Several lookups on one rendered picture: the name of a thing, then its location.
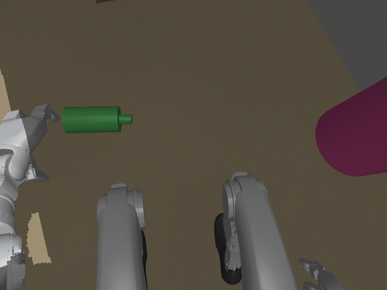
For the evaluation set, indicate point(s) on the right robot foot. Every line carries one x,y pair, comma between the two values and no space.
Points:
229,276

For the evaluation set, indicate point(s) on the left robot hand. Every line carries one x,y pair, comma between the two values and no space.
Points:
27,132

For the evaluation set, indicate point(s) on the left robot arm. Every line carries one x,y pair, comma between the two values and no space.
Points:
14,163

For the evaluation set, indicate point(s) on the bottle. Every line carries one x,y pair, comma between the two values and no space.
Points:
94,119

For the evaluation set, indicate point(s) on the right robot hand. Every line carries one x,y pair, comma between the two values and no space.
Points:
326,281

